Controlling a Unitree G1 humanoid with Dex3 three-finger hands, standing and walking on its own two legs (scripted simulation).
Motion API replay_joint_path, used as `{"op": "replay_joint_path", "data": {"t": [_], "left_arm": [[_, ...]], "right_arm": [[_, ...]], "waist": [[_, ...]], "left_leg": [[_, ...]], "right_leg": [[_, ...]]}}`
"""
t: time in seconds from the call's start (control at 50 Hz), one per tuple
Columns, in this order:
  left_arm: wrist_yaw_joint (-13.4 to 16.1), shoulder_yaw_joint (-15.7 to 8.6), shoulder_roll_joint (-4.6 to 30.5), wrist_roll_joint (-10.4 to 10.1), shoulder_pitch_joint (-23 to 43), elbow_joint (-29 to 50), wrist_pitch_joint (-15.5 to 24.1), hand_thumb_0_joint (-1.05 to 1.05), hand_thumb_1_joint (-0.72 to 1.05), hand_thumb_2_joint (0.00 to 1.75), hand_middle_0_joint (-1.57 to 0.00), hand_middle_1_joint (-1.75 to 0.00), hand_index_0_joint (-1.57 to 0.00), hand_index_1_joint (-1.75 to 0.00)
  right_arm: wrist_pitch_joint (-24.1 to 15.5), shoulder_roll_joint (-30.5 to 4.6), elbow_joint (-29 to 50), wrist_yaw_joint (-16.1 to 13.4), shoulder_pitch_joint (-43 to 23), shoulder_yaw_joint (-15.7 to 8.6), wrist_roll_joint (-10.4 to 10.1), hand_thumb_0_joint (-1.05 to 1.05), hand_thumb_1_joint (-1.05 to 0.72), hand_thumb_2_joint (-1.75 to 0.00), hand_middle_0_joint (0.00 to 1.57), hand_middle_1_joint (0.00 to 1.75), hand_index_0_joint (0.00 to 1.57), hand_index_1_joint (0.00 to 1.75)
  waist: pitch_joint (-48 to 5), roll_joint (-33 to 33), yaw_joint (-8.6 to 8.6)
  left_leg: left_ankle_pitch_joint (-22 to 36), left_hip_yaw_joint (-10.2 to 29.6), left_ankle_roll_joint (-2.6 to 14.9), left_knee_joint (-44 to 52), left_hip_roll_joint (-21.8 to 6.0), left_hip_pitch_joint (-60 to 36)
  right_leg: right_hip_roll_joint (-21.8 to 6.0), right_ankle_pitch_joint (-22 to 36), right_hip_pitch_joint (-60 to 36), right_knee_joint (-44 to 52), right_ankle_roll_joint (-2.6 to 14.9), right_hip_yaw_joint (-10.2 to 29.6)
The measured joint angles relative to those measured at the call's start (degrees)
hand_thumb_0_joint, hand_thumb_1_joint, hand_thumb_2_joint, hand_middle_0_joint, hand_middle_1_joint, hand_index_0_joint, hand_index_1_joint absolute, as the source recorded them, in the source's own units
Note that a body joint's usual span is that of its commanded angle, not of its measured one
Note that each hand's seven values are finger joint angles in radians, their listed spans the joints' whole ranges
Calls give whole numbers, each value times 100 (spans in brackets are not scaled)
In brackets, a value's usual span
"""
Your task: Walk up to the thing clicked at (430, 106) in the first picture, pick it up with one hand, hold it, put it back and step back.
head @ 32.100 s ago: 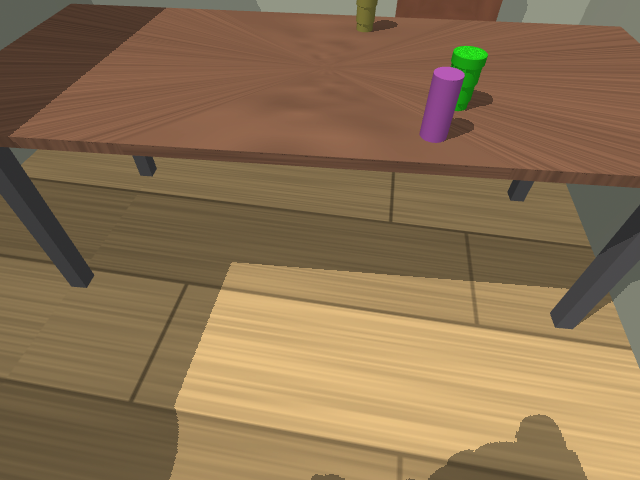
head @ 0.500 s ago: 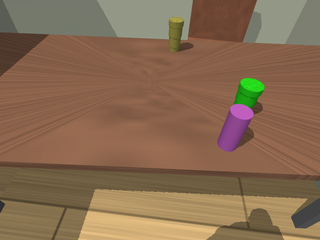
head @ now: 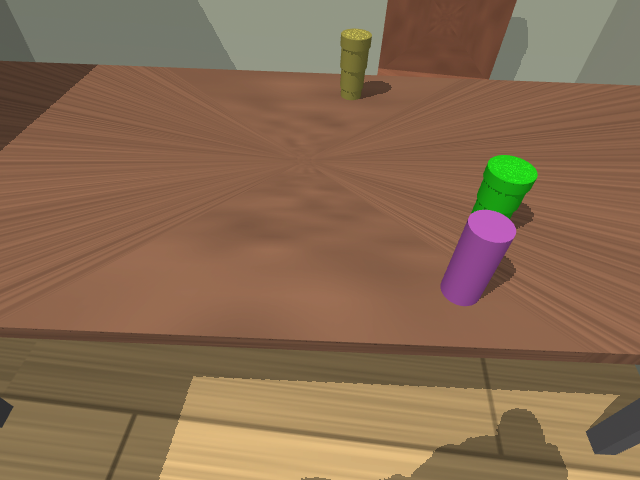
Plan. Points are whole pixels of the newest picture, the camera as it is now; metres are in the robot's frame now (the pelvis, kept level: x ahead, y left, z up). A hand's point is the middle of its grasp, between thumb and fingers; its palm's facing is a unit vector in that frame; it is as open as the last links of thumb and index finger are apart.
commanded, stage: home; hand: right
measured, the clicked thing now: (474, 260) +0.44 -0.23 +0.02
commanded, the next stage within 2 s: stand in 0.30 s
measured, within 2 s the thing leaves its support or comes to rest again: neither
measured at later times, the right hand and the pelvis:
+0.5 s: hand out of the picture +0.07 -0.25 -0.15, palm faces -0.04 +0.93 -0.36, open 16.9 cm; pelvis +0.00 +0.00 +0.00, yaw +0 degrees
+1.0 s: hand out of the picture +0.08 -0.25 -0.16, palm faces -0.04 +0.94 -0.35, open 7.7 cm; pelvis +0.01 +0.00 +0.00, yaw +1 degrees
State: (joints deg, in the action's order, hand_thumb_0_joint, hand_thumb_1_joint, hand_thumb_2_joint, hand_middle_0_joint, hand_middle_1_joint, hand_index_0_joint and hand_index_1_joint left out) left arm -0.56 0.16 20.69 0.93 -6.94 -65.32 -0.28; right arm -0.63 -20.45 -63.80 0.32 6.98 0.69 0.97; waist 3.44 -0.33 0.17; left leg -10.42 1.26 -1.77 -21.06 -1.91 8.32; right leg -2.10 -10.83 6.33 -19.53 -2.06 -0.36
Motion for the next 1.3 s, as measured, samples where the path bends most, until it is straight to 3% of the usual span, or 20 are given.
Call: {"op": "replay_joint_path", "data": {"t": [0.5, 0.6, 0.74, 0.84, 0.92, 1.06, 1.3], "left_arm": [[9, -17, -13, 0, -7, 56, 12, 0, 90, 90, -20, -30, -21, -30], [9, -29, -6, -9, -41, 59, 15, 0, 90, 90, -20, -30, -21, -30], [3, -40, -7, 1, -77, 63, 1, 0, 91, 90, -20, -30, -21, -30], [0, -46, -1, 7, -108, 77, 8, 0, 91, 90, -20, -30, -21, -30], [10, -38, -10, -11, -94, 90, 22, 0, 91, 90, -20, -30, -21, -30], [23, -16, -33, -17, -14, 119, 20, 0, 91, 90, -20, -30, -21, -30], [27, -27, -32, -17, 31, 164, 35, 0, 91, 90, -20, -30, -21, -30]], "right_arm": [[14, 23, -20, 11, 9, -38, -10, 0, 47, -11, 9, 10, 10, 10], [15, 21, -30, 14, 32, -47, -11, 0, 27, -31, 15, 20, 16, 20], [32, 26, -31, 22, 53, -55, -7, 0, -19, -68, 19, 27, 19, 28], [36, 36, -37, 29, 60, -61, -5, 0, -54, -81, 20, 29, 20, 29], [20, 30, -43, 19, 36, -58, -15, 0, -72, -86, 20, 30, 21, 30], [17, 20, -25, 5, -46, -52, -24, 0, -86, -89, 20, 30, 21, 30], [-5, 35, 8, 8, -73, -60, -22, 1, -90, -90, 20, 30, 21, 30]], "waist": [[-31, -13, -32], [-12, -14, -30], [-13, -12, -38], [9, -12, -39], [37, 2, -34], [5, 16, -34], [-14, 3, -30]], "left_leg": [[13, 20, 18, 30, 24, -40], [16, 24, 18, 30, 23, -40], [15, 33, 24, 35, 39, -4], [-5, 37, 22, 30, 39, 28], [-22, 37, 23, 29, 34, 12], [-44, 38, 24, 38, 42, -37], [-43, 35, 24, 72, 46, -94]], "right_leg": [[-24, 22, -69, 67, -18, -24], [-22, 34, -81, 87, -20, -28], [-39, 16, -38, 67, -23, -37], [-39, -7, -8, 60, -22, -42], [-35, -10, -37, 87, -25, -44], [-43, -32, -89, 98, -32, -48], [-49, -37, -140, 123, -33, -48]]}}
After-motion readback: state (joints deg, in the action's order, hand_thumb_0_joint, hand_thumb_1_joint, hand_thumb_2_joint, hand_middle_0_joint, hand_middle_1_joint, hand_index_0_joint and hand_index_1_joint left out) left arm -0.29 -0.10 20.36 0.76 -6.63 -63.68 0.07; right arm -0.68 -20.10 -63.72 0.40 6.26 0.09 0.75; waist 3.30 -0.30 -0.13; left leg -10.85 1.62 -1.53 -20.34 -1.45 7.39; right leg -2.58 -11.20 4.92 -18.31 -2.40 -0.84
